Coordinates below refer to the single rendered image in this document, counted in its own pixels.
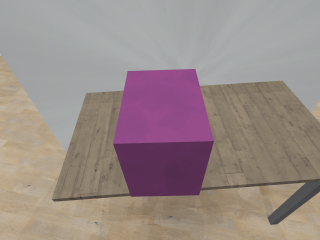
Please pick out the table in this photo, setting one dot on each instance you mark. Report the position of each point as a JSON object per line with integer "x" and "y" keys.
{"x": 263, "y": 135}

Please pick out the carton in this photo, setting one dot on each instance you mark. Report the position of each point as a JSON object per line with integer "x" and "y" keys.
{"x": 163, "y": 139}

